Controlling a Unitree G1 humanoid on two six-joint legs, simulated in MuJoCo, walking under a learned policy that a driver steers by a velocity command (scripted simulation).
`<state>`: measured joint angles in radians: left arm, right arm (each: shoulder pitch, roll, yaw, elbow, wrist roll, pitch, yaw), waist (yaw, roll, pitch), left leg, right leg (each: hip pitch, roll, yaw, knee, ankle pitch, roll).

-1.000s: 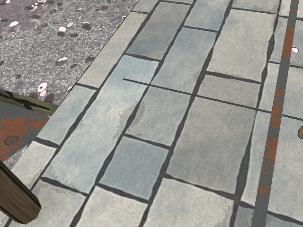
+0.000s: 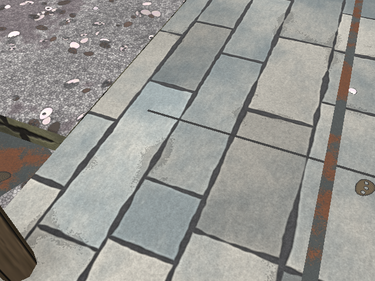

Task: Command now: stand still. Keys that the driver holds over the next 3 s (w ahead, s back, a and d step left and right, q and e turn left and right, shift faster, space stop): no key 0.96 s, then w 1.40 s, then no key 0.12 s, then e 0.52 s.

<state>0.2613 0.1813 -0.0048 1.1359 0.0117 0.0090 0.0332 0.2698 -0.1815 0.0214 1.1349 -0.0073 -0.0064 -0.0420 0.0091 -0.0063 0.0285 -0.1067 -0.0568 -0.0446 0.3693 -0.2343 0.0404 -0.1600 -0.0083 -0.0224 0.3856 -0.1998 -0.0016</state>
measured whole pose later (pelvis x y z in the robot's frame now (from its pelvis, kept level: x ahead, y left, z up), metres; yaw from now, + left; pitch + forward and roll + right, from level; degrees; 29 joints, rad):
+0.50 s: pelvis +0.00 -0.01 +0.00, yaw +0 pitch -1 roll +0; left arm 0.29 0.15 -0.01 1.17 0.01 0.00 0.04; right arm 0.30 -0.15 0.02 1.16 -0.01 -0.01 -0.05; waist 0.01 0.00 0.03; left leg -0.11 -0.05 -0.04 0.39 -0.25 0.03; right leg -0.17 0.00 -0.02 0.40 -0.21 -0.01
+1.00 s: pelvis +0.01 -0.01 +0.00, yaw +0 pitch -1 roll +0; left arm 0.31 0.13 0.00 1.17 0.01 0.00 0.04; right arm 0.33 -0.13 0.01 1.16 -0.01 -0.01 -0.05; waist 0.01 0.00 0.03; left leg -0.11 -0.04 -0.04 0.40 -0.26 0.02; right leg -0.17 0.01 -0.02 0.41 -0.22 -0.02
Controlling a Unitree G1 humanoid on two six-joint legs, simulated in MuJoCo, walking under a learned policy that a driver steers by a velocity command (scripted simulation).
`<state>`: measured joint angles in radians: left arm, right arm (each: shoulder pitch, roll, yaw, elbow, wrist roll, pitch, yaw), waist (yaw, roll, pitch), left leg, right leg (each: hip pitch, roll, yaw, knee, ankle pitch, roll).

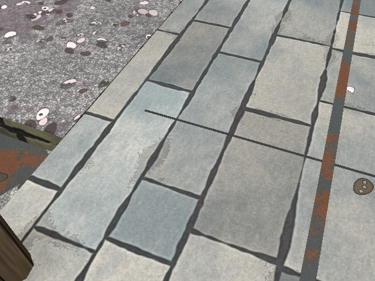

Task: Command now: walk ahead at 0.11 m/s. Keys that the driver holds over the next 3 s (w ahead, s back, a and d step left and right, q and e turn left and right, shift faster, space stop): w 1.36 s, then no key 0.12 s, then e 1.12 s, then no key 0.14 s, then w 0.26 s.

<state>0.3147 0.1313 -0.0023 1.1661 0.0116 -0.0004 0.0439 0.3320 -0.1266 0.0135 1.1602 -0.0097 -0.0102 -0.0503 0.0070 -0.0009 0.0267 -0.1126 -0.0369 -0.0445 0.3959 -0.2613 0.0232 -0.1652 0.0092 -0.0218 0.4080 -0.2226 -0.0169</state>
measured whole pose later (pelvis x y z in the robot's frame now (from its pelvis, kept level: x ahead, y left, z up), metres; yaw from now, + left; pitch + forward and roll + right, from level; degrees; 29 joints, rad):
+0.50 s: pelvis +0.15 -0.04 +0.00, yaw +0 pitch +1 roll +1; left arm 0.50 0.15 0.03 1.11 0.02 -0.09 0.01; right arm 0.22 -0.20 -0.06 1.01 -0.03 -0.06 0.02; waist 0.03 0.02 0.02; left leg -0.54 0.02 0.05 1.07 -0.27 0.07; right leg 0.03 0.06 -0.04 0.29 -0.33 -0.08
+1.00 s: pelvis +0.42 -0.02 +0.00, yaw +0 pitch -1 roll +1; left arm 0.16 0.19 0.04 0.94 0.03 -0.04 -0.02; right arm 0.44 -0.17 -0.04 1.09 -0.01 -0.10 0.00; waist -0.02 -0.03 0.04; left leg -0.04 -0.11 0.10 0.25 -0.20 0.12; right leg -0.63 -0.11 0.00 0.97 -0.14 -0.05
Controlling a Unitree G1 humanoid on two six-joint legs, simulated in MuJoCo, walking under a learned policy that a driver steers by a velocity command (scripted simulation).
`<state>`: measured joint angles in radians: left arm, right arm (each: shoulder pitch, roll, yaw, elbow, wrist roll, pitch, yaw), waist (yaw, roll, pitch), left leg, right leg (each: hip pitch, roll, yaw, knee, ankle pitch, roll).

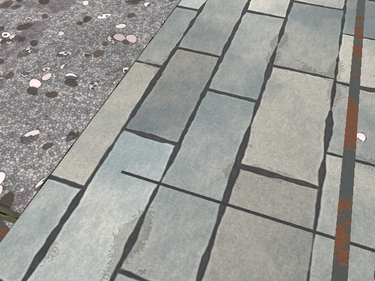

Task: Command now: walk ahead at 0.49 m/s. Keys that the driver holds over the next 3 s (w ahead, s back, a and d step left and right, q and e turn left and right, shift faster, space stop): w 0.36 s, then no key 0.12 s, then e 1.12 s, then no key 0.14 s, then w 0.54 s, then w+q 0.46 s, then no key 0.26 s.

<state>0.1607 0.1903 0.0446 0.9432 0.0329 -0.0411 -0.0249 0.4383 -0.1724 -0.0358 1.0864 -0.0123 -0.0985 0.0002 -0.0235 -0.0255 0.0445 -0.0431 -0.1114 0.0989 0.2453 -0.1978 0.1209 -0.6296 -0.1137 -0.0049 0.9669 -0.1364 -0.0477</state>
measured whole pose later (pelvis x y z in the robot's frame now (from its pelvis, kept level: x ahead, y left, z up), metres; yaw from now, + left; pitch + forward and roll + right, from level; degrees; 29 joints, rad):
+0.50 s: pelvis +0.28 -0.06 +0.00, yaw +0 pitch -1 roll +0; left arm 0.35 0.18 0.05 1.05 0.02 -0.10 0.00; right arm 0.21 -0.21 -0.05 0.96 -0.03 -0.06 0.00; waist 0.01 0.03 0.06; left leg -0.54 0.06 -0.01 1.05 -0.26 0.05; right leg -0.14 0.07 -0.10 0.31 -0.17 -0.11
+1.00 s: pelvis +0.37 -0.02 -0.01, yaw -14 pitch +0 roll -1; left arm 0.20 0.25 0.09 0.89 0.03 0.06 0.00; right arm 0.21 -0.21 -0.04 0.88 -0.03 -0.02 -0.06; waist 0.01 -0.04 0.06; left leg -0.30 0.03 0.17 0.43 -0.14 0.07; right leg -0.49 0.01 0.00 1.09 -0.44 0.01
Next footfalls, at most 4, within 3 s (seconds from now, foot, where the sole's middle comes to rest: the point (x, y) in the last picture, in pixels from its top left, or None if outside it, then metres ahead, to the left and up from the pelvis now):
0.26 right None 0.32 -0.11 -0.78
0.76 left None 0.49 0.04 -0.78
1.22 right None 0.34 -0.14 -0.78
1.76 left None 0.43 0.03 -0.78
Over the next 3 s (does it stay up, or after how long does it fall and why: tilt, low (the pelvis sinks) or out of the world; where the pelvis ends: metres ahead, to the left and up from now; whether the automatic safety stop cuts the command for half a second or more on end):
stays up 0.70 -0.32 0.00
